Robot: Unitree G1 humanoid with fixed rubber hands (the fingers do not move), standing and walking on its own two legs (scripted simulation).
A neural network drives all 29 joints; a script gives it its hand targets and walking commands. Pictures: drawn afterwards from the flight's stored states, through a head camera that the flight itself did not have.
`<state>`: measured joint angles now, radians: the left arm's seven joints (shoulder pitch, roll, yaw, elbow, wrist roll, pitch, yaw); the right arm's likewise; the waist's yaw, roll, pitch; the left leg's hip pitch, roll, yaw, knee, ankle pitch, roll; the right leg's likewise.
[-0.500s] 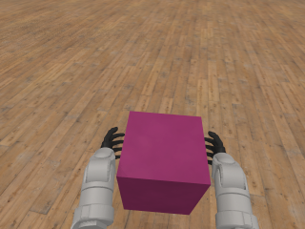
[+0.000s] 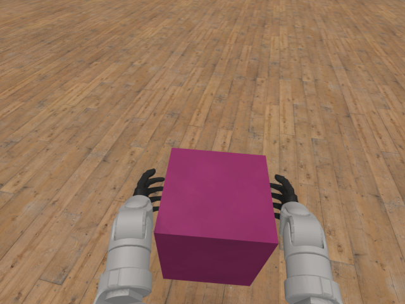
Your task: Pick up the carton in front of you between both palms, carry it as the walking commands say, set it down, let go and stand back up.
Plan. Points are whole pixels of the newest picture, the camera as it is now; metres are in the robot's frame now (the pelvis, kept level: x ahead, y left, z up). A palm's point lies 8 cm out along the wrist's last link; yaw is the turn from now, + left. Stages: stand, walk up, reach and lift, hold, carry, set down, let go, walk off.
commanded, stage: hold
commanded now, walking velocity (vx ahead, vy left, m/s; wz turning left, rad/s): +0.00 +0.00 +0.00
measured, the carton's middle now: (212, 219) +0.32 +0.00 -0.03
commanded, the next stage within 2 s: set down in 0.12 s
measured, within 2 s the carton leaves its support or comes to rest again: neither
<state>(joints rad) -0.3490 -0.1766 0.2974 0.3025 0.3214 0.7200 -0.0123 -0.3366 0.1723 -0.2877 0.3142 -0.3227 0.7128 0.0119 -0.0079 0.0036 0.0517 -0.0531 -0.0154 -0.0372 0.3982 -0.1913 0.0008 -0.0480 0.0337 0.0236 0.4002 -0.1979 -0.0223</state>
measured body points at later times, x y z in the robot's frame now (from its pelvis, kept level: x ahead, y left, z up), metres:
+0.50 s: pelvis -0.01 +0.01 -0.01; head +0.04 +0.01 +0.43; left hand +0.36 +0.15 +0.00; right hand +0.35 -0.15 +0.00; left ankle +0.03 +0.12 -0.74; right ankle +0.03 -0.10 -0.74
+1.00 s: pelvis -0.03 +0.02 -0.12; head +0.20 +0.01 +0.26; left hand +0.43 +0.12 -0.19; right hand +0.39 -0.18 -0.19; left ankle +0.03 +0.12 -0.74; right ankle +0.03 -0.11 -0.74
